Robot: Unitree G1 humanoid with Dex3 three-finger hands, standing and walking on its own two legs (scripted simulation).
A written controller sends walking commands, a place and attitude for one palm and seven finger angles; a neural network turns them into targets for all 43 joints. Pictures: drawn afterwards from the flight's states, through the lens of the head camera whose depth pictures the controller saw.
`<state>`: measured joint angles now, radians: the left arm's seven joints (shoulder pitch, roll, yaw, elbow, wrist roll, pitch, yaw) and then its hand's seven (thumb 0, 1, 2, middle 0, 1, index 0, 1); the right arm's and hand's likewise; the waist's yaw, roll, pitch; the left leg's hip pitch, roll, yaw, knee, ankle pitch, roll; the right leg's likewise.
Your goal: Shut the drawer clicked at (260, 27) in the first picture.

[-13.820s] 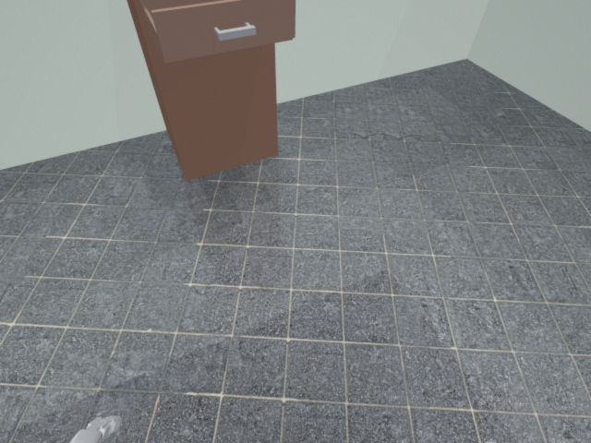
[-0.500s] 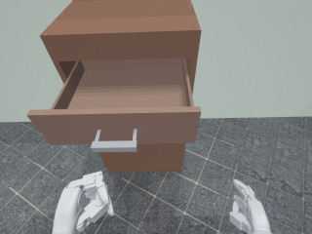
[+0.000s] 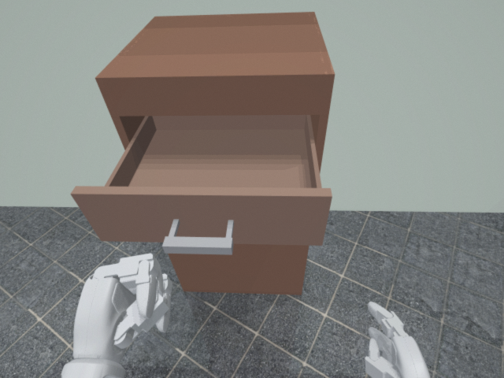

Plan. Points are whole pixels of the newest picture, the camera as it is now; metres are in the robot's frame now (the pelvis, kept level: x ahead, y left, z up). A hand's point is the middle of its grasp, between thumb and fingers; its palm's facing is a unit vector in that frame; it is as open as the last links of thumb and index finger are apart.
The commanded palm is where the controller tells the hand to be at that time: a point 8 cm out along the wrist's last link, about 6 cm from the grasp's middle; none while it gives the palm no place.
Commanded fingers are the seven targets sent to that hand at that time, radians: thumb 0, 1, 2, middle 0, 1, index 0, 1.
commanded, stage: raise the hand and make a fist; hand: left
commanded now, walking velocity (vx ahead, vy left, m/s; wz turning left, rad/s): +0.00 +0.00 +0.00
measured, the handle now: (200, 235) +0.35 +0.13 +0.04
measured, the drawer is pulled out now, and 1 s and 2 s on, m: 0.25 0.25 0.25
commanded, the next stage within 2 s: bring the fist close to the handle in 0.22 s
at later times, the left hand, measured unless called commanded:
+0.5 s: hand (199, 313) +0.18 +0.08 +0.11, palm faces -0.04 -1.00 -0.02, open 3.2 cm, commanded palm +0.15 +0.14 +0.12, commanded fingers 0.00 0.90 0.90 -1.40 -1.60 -1.40 -1.60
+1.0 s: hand (198, 291) +0.23 +0.10 +0.08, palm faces +0.07 -1.00 -0.01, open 3.3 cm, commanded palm +0.20 +0.14 +0.07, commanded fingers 0.00 0.90 0.90 -1.40 -1.60 -1.40 -1.60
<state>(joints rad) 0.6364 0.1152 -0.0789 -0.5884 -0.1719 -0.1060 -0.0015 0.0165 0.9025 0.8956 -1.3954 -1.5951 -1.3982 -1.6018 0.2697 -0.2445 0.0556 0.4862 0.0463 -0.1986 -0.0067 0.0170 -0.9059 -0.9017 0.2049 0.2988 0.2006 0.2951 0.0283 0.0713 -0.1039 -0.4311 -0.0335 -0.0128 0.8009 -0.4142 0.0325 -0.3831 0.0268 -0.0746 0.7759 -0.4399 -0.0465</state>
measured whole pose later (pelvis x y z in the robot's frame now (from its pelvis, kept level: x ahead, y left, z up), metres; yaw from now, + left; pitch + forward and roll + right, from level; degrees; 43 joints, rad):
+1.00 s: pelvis +0.00 -0.01 -0.01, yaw +0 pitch +7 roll +0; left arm 0.43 0.11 -0.09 -0.25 -0.12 -0.24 0.09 0.02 0.90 0.90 -1.40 -1.60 -1.40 -1.60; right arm 0.26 -0.25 0.03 0.49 0.01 -0.14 0.01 0.02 -0.91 -0.90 0.20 0.30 0.20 0.29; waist -0.01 0.05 -0.09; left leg -0.58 -0.02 -0.01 0.89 -0.44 0.01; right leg -0.54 0.03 -0.08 0.88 -0.47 -0.07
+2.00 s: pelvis -0.01 -0.01 -0.03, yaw -1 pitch +11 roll +0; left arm 0.18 0.08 -0.15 0.00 -0.05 -0.29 0.19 0.02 0.90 0.89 -1.40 -1.60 -1.40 -1.60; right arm 0.23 -0.24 0.03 0.48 0.00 -0.03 0.01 0.01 -0.91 -0.90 0.20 0.30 0.20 0.29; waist -0.03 0.04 -0.11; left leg -0.70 -0.02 0.01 0.97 -0.47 0.02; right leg -0.67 0.03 -0.06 0.97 -0.50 -0.06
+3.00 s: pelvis -0.03 +0.00 -0.03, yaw -2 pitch +14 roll +0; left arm -0.47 0.10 0.02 0.69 -0.07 -0.38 0.19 -0.03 0.92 0.96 -1.40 -1.60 -1.40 -1.60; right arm 0.28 -0.25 0.01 0.64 0.00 0.00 0.02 0.01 -0.91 -0.90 0.20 0.30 0.20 0.29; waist -0.08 0.05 -0.10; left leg -0.77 -0.02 0.02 0.95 -0.42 0.04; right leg -0.74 0.03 -0.05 0.94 -0.45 -0.05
